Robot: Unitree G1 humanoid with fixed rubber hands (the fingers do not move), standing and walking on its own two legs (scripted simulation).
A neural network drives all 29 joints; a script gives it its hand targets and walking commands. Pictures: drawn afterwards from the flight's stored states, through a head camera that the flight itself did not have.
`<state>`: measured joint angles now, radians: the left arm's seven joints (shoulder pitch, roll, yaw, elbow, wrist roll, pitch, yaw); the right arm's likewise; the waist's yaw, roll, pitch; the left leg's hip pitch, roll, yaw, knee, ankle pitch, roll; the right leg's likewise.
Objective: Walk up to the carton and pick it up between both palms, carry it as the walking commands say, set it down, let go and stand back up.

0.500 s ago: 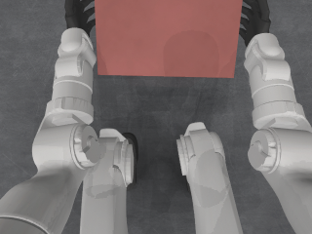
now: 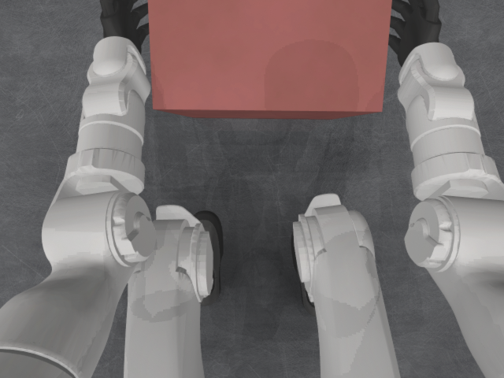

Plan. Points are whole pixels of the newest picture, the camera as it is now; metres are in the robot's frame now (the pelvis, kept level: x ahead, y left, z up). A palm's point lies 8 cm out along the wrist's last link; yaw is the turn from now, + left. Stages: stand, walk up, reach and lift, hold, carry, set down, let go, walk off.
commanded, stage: set down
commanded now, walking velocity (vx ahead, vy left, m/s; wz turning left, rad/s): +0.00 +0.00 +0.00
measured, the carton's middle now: (265, 45) +0.54 -0.03 -0.24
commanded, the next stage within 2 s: none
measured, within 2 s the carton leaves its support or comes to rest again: neither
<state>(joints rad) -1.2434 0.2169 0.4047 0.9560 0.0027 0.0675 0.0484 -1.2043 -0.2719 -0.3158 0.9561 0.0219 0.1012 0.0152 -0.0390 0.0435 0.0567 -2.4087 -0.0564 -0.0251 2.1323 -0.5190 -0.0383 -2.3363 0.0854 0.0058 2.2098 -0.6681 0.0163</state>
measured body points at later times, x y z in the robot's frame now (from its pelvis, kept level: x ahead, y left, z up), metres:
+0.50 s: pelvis -0.01 +0.00 +0.00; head +0.34 -0.02 +0.27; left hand +0.51 +0.19 -0.18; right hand +0.46 -0.22 -0.20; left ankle +0.11 +0.12 -0.34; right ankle +0.08 -0.11 -0.34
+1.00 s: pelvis -0.02 +0.00 -0.02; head +0.34 -0.02 +0.25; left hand +0.51 +0.22 -0.18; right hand +0.48 -0.27 -0.18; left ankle +0.11 +0.12 -0.34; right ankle +0.08 -0.11 -0.34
